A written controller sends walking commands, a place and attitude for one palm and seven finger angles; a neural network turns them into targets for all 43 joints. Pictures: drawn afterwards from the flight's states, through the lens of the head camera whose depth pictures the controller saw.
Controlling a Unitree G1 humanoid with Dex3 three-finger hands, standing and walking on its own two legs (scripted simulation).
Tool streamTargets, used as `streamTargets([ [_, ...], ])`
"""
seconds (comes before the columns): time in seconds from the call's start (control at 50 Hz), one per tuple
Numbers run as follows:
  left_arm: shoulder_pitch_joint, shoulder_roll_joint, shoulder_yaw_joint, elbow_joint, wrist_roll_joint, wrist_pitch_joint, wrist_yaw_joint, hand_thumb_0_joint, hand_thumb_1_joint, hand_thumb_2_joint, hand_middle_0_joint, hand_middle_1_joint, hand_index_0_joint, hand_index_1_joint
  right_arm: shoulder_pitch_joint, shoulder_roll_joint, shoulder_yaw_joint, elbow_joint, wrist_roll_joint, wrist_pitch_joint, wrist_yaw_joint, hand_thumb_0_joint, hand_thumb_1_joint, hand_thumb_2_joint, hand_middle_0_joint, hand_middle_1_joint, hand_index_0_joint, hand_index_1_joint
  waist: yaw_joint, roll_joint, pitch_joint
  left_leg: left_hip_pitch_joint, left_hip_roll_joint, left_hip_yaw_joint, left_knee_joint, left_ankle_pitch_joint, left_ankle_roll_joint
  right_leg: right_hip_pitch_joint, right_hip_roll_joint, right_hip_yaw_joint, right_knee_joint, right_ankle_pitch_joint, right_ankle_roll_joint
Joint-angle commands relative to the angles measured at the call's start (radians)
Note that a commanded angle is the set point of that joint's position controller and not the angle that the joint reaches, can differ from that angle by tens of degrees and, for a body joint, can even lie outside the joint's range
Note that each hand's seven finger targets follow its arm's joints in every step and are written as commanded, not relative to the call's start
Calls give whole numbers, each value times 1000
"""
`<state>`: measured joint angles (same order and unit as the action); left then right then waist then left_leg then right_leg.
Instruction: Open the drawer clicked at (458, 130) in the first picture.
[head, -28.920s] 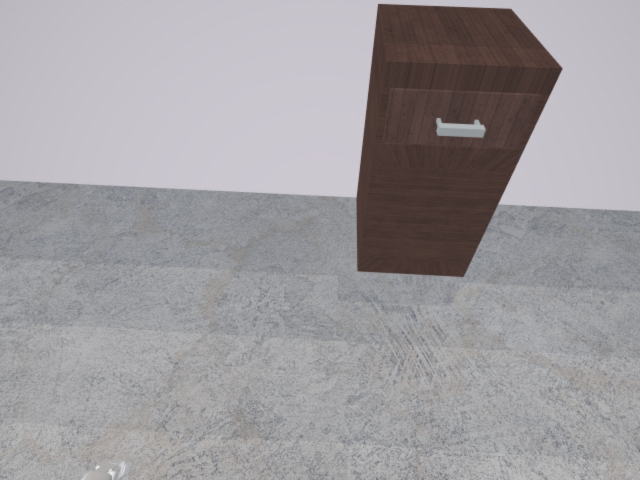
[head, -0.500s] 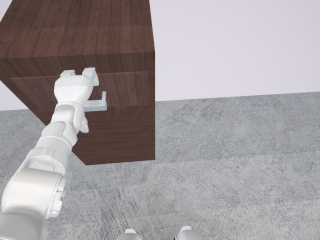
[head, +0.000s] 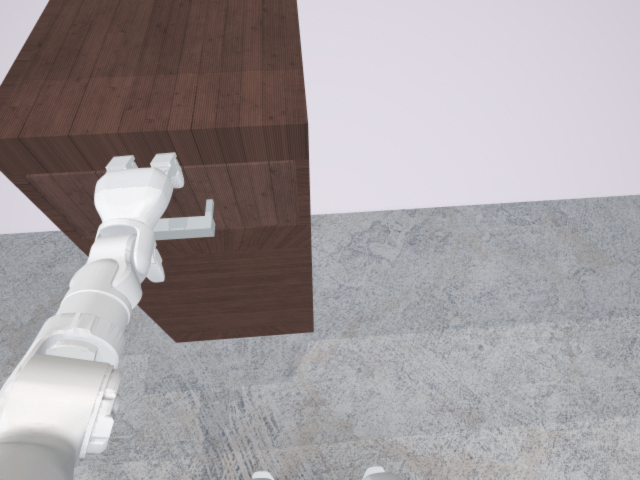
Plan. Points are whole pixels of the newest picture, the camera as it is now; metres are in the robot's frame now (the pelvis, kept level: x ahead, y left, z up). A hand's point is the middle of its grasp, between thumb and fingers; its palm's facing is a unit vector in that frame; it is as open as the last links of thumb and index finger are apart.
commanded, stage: re-aim the fingers above the handle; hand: left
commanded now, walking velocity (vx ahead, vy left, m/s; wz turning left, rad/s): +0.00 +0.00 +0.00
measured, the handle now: (176, 217) +0.51 +0.21 -0.04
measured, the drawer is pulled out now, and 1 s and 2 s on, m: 0.00 0.00 0.00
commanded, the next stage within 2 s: lower the fingers behind the handle in 1.44 s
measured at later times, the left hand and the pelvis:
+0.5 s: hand (147, 219) +0.46 +0.23 +0.02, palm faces -0.01 -0.02 -1.00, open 13.8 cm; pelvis +0.00 +0.01 +0.00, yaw +0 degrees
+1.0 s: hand (156, 221) +0.46 +0.22 +0.01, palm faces +0.00 -0.02 -1.00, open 13.7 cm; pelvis +0.00 +0.01 -0.01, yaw +0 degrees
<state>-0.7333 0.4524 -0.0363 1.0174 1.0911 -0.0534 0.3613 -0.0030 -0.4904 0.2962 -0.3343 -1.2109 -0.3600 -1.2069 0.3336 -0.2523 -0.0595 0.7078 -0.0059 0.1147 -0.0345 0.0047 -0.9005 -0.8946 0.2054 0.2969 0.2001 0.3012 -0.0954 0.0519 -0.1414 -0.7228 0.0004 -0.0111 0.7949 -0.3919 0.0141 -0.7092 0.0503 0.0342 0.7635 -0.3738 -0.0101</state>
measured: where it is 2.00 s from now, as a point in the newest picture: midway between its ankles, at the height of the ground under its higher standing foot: outside the picture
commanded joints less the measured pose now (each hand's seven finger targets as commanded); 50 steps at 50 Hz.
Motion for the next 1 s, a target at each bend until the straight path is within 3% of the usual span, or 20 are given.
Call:
streamTargets([
  [0.0,-409,266,77,-207,-13,1,32,0,-500,300,-300,-1200,-300,-1200,104,-150,-56,-60,1,-22,-11,0,-900,-900,200,300,200,300,-3,-2,-414,252,-24,36,-44,416,31,225,10,-29,-75,418,-19],
  [0.14,-353,226,56,-210,-12,-15,18,0,-500,300,-300,-1200,-300,-1200,99,-148,-59,-64,2,-23,-5,0,-900,-900,200,300,200,300,3,-1,-382,248,-24,34,-44,429,29,216,12,-31,-75,426,-23],
  [0.2,-388,198,34,-226,-8,-21,23,0,-500,300,-300,-1200,-300,-1200,101,-147,-63,-61,1,-26,-3,0,-900,-900,200,300,200,300,-10,11,-378,270,-21,27,-38,432,28,177,15,-35,-72,400,-25],
  [0.26,-424,228,65,-277,-6,-33,37,0,-500,300,-300,-1200,-300,-1200,98,-145,-65,-62,-7,-30,-1,0,-900,-900,200,300,200,300,0,31,-421,291,-20,24,-27,470,27,182,17,-36,-57,416,-28],
  [0.32,-413,195,46,-264,3,-26,55,0,-500,300,-300,-1200,-300,-1200,91,-139,-63,-62,-9,-34,2,0,-900,-900,200,300,200,300,-2,27,-422,288,-20,20,-22,473,24,164,19,-43,-48,404,-25],
  [0.34,-394,197,55,-243,4,-14,60,0,-500,300,-300,-1200,-300,-1200,93,-139,-64,-58,-6,-33,5,0,-900,-900,200,300,200,300,0,28,-409,290,-18,20,-23,468,22,155,20,-47,-48,394,-28],
  [0.38,-387,294,120,-208,16,7,69,0,-500,300,-300,-1200,-300,-1200,92,-152,-55,-54,-9,-27,5,0,-900,-900,200,300,200,300,21,19,-403,256,-20,19,-29,454,21,164,19,-48,-40,381,-28],
  [0.4,-409,253,80,-198,14,21,69,0,-500,300,-300,-1200,-300,-1200,87,-149,-53,-60,-7,-25,4,0,-900,-900,200,300,200,300,-1,10,-383,251,-20,21,-30,437,23,155,21,-49,-46,375,-28],
  [0.42,-404,251,82,-186,13,30,68,0,-500,300,-300,-1200,-300,-1200,90,-147,-54,-60,-7,-27,4,0,-900,-900,200,300,200,300,4,-16,-391,236,-23,27,-32,422,26,174,18,-47,-52,376,-24],
  [0.46,-400,257,82,-186,6,41,54,0,-500,300,-300,-1200,-300,-1200,89,-152,-52,-64,-6,-24,5,0,-900,-900,200,300,200,300,9,16,-411,256,-21,24,-35,442,22,182,18,-47,-48,386,-30],
  [0.48,-422,218,43,-196,8,40,46,0,-500,300,-300,-1200,-300,-1200,95,-147,-53,-69,-4,-27,4,0,-900,-900,200,300,200,300,-4,11,-423,273,-19,24,-33,445,23,175,19,-48,-53,386,-25],
  [0.56,-414,223,54,-182,-12,34,18,0,-500,300,-300,-1200,-300,-1200,103,-151,-54,-70,-4,-24,1,0,-900,-900,200,300,200,300,-8,-31,-414,268,-17,19,-38,429,27,188,18,-46,-63,377,-24],
  [0.58,-423,187,18,-186,-12,26,10,0,-500,300,-300,-1200,-300,-1200,102,-146,-53,-73,-1,-27,-2,0,-900,-900,200,300,200,300,-16,-18,-393,272,-17,19,-42,418,28,171,18,-47,-68,365,-23],
  [0.7,-439,153,2,-248,-4,-28,4,0,-500,300,-300,-1200,-300,-1200,113,-142,-63,-61,-7,-36,-4,0,-900,-900,200,300,200,300,-17,41,-396,324,-8,2,-26,464,20,102,21,-54,-55,339,-29],
  [0.78,-437,199,53,-264,5,-33,46,0,-500,300,-300,-1200,-300,-1200,111,-142,-62,-55,-15,-36,3,0,-900,-900,200,300,200,300,0,61,-441,328,-6,-3,-14,508,13,103,23,-60,-32,351,-31],
  [0.84,-406,206,66,-202,12,10,75,0,-500,300,-300,-1200,-300,-1200,105,-147,-59,-49,-14,-33,14,0,-900,-900,200,300,200,300,8,45,-388,273,-9,8,-23,452,11,101,25,-64,-35,325,-35],
  [0.86,-427,234,86,-194,13,22,80,0,-500,300,-300,-1200,-300,-1200,104,-151,-57,-46,-15,-32,12,0,-900,-900,200,300,200,300,3,11,-390,253,-11,7,-23,437,15,118,24,-63,-34,329,-35],
  [0.88,-457,257,88,-218,24,27,88,0,-500,300,-300,-1200,-300,-1200,104,-152,-55,-52,-14,-32,10,0,-900,-900,200,300,200,300,5,26,-423,255,-13,12,-25,432,17,132,22,-56,-33,340,-31],
  [0.94,-461,220,60,-224,17,52,85,0,-500,300,-300,-1200,-300,-1200,104,-149,-59,-54,-10,-32,10,0,-900,-900,200,300,200,300,-1,34,-439,281,-12,16,-29,448,17,152,22,-57,-40,361,-31],
  [0.98,-453,234,64,-186,16,65,77,0,-500,300,-300,-1200,-300,-1200,105,-150,-54,-52,-8,-30,8,0,-900,-900,200,300,200,300,-2,12,-433,269,-14,18,-33,433,19,161,22,-54,-46,355,-27],
])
